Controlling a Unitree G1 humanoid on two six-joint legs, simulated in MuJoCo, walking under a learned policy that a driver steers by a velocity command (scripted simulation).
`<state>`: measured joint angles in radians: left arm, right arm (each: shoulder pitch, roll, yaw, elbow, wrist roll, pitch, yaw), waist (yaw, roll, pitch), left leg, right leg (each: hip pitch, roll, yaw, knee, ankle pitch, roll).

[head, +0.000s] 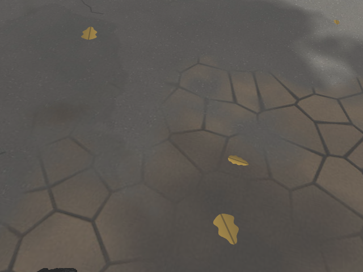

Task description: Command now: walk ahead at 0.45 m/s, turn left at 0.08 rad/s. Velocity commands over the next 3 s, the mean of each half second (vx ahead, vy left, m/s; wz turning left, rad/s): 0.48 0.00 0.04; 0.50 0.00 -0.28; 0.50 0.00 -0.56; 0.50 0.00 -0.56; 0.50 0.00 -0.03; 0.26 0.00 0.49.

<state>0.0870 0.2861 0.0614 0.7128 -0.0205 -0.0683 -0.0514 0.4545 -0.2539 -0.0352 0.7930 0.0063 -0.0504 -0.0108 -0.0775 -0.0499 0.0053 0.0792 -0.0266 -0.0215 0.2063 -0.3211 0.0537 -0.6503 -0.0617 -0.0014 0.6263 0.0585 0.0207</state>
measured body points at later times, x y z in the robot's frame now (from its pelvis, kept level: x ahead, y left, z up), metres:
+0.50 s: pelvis +0.29 -0.03 +0.00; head +0.31 -0.02 +0.45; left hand +0.31 +0.26 -0.13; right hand +0.49 -0.27 -0.08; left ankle +0.47 +0.14 -0.69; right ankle +0.22 -0.13 -0.74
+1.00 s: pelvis +0.56 +0.03 +0.00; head +0.58 +0.03 +0.45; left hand +0.77 +0.26 -0.10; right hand +0.55 -0.25 -0.12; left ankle +0.51 +0.13 -0.74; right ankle +0.69 -0.16 -0.68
